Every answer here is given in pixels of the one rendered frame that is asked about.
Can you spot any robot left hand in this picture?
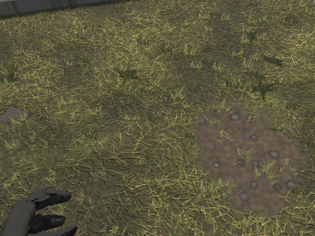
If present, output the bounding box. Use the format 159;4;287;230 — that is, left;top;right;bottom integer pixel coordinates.
0;188;78;236

